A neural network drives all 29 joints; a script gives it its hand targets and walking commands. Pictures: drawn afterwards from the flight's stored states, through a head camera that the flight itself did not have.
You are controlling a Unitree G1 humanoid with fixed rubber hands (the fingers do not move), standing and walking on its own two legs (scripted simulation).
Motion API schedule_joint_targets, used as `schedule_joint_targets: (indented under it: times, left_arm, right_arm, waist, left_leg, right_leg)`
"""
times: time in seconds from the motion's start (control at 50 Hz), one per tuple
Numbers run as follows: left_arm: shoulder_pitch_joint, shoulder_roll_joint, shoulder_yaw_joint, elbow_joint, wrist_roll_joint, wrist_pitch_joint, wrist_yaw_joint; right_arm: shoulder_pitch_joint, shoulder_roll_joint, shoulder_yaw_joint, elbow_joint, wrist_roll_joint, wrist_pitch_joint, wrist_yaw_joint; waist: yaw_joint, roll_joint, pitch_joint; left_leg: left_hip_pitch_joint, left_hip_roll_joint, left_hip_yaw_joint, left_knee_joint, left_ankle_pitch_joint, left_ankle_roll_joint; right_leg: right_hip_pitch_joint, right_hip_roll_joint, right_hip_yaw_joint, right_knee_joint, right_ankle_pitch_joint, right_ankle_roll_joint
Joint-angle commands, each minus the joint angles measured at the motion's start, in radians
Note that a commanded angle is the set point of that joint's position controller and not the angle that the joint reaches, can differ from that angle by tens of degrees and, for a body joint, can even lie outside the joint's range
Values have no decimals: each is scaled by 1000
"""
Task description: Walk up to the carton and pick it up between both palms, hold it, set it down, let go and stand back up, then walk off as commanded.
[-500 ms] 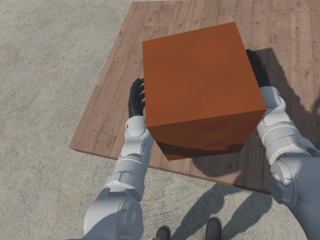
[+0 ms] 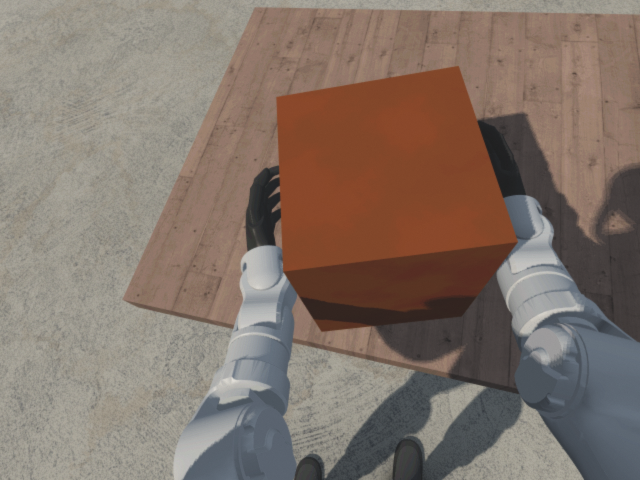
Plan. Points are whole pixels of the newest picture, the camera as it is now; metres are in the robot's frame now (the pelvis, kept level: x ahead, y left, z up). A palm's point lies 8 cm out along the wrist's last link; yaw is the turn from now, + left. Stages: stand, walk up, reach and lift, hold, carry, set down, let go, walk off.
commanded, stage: reach and lift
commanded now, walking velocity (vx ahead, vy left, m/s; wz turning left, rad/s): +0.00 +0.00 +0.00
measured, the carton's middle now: (379, 219) +0.44 +0.01 +0.00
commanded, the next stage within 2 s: none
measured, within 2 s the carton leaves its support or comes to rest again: neither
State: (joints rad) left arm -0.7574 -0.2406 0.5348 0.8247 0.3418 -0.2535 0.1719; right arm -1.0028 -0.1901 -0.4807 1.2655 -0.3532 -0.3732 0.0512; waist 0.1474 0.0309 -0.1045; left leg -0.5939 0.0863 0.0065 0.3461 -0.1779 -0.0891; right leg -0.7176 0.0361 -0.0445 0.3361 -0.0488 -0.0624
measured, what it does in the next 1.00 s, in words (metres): stands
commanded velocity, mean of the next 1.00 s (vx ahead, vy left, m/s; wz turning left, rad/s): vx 0.00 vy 0.00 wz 0.00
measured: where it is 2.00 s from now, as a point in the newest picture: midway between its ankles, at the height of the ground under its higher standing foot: outside the picture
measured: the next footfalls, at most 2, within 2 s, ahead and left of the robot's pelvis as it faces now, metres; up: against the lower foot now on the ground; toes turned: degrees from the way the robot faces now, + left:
none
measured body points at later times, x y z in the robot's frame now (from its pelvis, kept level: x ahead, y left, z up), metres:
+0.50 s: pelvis +0.02 +0.01 +0.00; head +0.18 +0.00 +0.42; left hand +0.42 +0.16 +0.00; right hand +0.50 -0.12 +0.01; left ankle -0.04 +0.17 -0.73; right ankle +0.04 -0.08 -0.73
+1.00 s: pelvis +0.02 +0.01 +0.00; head +0.18 -0.01 +0.42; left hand +0.42 +0.16 +0.00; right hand +0.50 -0.12 +0.00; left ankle -0.04 +0.17 -0.73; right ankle +0.04 -0.08 -0.73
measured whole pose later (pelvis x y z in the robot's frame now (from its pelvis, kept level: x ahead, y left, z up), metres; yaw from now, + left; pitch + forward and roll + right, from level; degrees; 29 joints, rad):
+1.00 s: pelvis +0.02 +0.01 +0.00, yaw +1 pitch +26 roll +0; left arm -0.67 -0.25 0.47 0.82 0.31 -0.38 0.20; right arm -0.96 -0.21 -0.39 1.38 -0.30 -0.60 0.01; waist 0.12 0.01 -0.12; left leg -0.60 0.09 0.05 0.31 -0.17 -0.08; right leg -0.71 0.03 -0.07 0.29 -0.05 -0.06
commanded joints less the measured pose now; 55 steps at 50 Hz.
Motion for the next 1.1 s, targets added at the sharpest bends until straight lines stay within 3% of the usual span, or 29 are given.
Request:
schedule_joint_targets:
  times: [0.0, 0.04, 0.08, 0.12, 0.2, 0.28, 0.32, 0.36, 0.56, 0.62, 0.66, 0.74, 0.88, 0.96, 1.02, 1.04, 1.08]
  left_arm:
    - [-362, -303, -193, -37, 82, -48, -61]
    - [-339, -309, -198, -29, 84, -50, -68]
    - [-316, -308, -187, -15, 96, -51, -76]
    - [-305, -316, -201, -12, 93, -62, -79]
    - [-270, -333, -229, -19, 99, -62, -76]
    - [-254, -327, -237, -4, 92, -73, -77]
    - [-246, -337, -245, -18, 92, -77, -72]
    - [-244, -342, -255, -16, 84, -75, -71]
    - [-221, -368, -272, -8, 74, -75, -54]
    - [-217, -370, -278, -15, 67, -78, -54]
    - [-216, -371, -273, -8, 72, -81, -53]
    - [-219, -385, -291, -8, 62, -87, -49]
    - [-235, -394, -318, 6, 46, -126, -55]
    - [-274, -397, -334, 10, 37, -156, -56]
    - [-298, -401, -345, 2, 33, -180, -54]
    - [-295, -409, -353, 28, 30, -185, -56]
    - [-300, -407, -350, 40, 32, -200, -57]
  right_arm:
    - [-349, 434, 126, 3, -106, -85, 103]
    - [-341, 433, 122, 6, -113, -94, 104]
    - [-332, 448, 129, 1, -125, -102, 106]
    - [-317, 452, 136, 12, -136, -112, 107]
    - [-287, 466, 157, 24, -118, -127, 115]
    - [-265, 474, 184, 40, -118, -133, 118]
    - [-264, 468, 200, 51, -100, -138, 122]
    - [-258, 467, 192, 68, -100, -142, 122]
    - [-274, 465, 230, 96, -63, -158, 125]
    - [-266, 460, 227, 107, -61, -162, 122]
    - [-260, 476, 232, 103, -63, -167, 121]
    - [-281, 461, 242, 131, -56, -176, 118]
    - [-312, 475, 273, 125, -72, -228, 95]
    - [-347, 474, 301, 135, -76, -274, 80]
    - [-351, 485, 307, 156, -80, -300, 67]
    - [-354, 474, 300, 158, -89, -313, 65]
    - [-365, 476, 307, 175, -94, -329, 60]
  waist:
    - [6, -188, -713]
    - [-7, -190, -686]
    - [7, -197, -653]
    - [-10, -190, -650]
    - [3, -149, -643]
    - [9, -174, -620]
    - [22, -146, -634]
    - [9, -148, -626]
    - [36, -150, -618]
    - [21, -151, -624]
    - [34, -164, -622]
    - [27, -149, -622]
    - [8, -175, -674]
    - [17, -180, -730]
    - [10, -177, -762]
    - [-8, -184, -769]
    - [-4, -196, -783]
  left_leg:
    - [-54, -99, 151, -30, 271, 53]
    - [-77, -96, 146, -37, 270, 56]
    - [-109, -102, 157, -49, 256, 65]
    - [-129, -98, 149, -52, 267, 60]
    - [-84, -91, 152, -46, 293, 55]
    - [-130, -86, 161, -60, 274, 64]
    - [-80, -81, 155, -53, 311, 59]
    - [-86, -79, 155, -58, 291, 60]
    - [-74, -73, 154, -51, 306, 60]
    - [-56, -66, 148, -57, 308, 67]
    - [-67, -70, 154, -55, 299, 69]
    - [-66, -64, 145, -55, 315, 67]
    - [-121, -65, 143, -55, 314, 68]
    - [-139, -70, 144, -48, 311, 68]
    - [-164, -74, 145, -38, 309, 65]
    - [-179, -75, 140, -35, 296, 64]
    - [-208, -70, 137, -35, 293, 67]
  right_leg:
    - [876, -29, -26, 113, 450, 86]
    - [891, -36, -25, 113, 479, 83]
    - [906, -47, -18, 116, 500, 92]
    - [918, -51, -21, 127, 538, 87]
    - [872, -48, -27, 112, 511, 74]
    - [882, -57, -17, 120, 522, 71]
    - [854, -49, -25, 111, 509, 64]
    - [853, -53, -27, 105, 498, 61]
    - [819, -47, -18, 87, 476, 35]
    - [817, -46, -22, 78, 466, 36]
    - [816, -46, -16, 84, 470, 36]
    - [806, -42, -19, 83, 477, 30]
    - [859, -49, -20, 102, 566, 37]
    - [877, -47, -20, 118, 609, 50]
    - [882, -50, -15, 132, 635, 50]
    - [881, -49, -21, 135, 648, 50]
    - [900, -54, -14, 148, 679, 50]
